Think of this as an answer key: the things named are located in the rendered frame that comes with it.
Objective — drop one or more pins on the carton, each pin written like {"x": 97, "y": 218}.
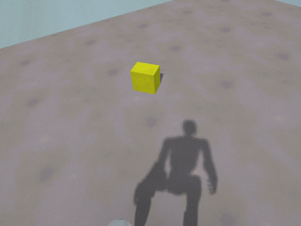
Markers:
{"x": 146, "y": 77}

